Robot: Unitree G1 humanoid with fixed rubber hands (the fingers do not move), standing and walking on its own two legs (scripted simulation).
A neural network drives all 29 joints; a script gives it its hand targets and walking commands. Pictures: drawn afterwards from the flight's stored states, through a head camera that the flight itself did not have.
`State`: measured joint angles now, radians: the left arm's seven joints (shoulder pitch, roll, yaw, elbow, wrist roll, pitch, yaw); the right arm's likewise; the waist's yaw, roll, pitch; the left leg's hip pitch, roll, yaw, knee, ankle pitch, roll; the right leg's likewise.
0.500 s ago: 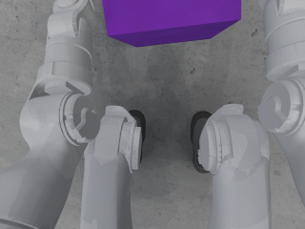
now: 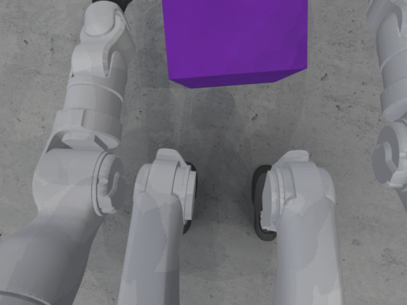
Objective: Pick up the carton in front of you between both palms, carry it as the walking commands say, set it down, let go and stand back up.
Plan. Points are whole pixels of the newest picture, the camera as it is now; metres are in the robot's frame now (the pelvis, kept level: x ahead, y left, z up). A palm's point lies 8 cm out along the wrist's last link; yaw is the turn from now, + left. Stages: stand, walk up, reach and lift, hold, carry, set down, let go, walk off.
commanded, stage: set down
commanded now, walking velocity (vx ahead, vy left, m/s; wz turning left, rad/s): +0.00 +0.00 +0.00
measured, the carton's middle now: (231, 28) +0.55 -0.02 -0.28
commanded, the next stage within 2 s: let go in 0.78 s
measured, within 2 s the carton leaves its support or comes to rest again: neither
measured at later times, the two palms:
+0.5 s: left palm out of the picture +0.55 +0.16 +0.03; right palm out of the picture +0.57 -0.23 +0.03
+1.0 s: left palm out of the picture +0.51 +0.17 +0.15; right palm out of the picture +0.53 -0.24 +0.15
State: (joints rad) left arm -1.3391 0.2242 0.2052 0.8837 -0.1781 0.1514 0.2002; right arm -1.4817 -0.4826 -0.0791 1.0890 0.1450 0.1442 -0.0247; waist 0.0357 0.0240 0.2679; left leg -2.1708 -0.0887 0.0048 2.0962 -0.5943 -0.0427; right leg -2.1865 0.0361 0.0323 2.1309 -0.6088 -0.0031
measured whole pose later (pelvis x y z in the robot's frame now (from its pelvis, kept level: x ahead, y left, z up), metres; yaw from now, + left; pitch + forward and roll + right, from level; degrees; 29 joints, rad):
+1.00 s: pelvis +0.04 -0.01 +0.27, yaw -3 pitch +45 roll +1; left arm -0.89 0.14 0.33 0.68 0.09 0.17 0.03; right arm -1.05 -0.29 -0.30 0.87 -0.14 0.17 0.03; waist 0.04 0.00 -0.06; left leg -1.48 -0.03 -0.04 1.02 -0.31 -0.03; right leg -1.50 0.05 0.05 1.03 -0.31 -0.01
